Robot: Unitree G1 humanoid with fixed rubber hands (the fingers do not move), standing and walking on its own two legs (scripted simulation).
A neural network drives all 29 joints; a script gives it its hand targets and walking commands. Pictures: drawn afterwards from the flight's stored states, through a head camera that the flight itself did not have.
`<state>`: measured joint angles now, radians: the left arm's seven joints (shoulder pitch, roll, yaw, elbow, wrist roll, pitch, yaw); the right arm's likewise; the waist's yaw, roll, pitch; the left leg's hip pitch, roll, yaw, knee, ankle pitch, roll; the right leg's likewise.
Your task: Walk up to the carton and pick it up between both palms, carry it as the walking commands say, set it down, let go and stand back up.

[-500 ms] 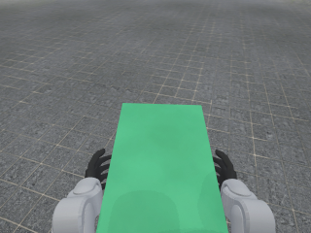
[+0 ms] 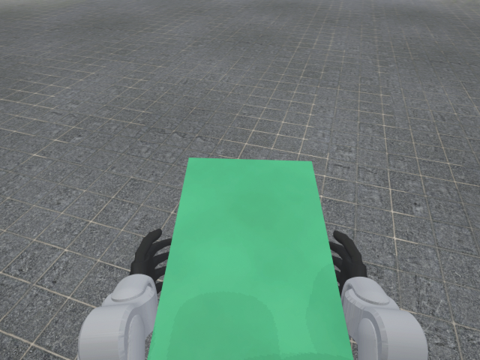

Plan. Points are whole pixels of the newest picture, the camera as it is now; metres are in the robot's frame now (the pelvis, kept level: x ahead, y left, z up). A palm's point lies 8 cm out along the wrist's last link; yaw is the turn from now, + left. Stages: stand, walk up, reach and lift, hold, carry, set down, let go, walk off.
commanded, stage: carry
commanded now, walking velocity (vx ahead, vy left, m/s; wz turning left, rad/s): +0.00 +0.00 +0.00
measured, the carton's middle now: (246, 282) +0.28 +0.00 +0.02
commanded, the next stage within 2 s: hold in 0.42 s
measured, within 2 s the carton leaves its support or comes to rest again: neither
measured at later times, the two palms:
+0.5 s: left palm (152, 284) +0.26 +0.15 +0.05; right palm (340, 287) +0.26 -0.15 +0.05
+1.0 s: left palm (160, 281) +0.27 +0.14 +0.05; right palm (348, 293) +0.25 -0.16 +0.05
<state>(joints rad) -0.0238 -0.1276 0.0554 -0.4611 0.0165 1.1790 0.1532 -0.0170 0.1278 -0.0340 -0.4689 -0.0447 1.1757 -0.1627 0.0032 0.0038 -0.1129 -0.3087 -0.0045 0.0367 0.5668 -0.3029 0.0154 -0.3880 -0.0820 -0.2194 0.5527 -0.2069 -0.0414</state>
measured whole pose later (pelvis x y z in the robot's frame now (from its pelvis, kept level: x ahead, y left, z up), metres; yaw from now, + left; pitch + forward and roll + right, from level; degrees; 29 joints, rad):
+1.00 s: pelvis -0.02 +0.01 +0.01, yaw -1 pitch -10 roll +0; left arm -0.20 -0.13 0.14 0.16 0.17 0.72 0.03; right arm -0.18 0.14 -0.17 0.10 -0.15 0.76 -0.08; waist -0.02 0.02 0.10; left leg -0.05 -0.01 0.01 0.50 -0.28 0.03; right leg -0.12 0.02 -0.07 0.44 -0.14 -0.04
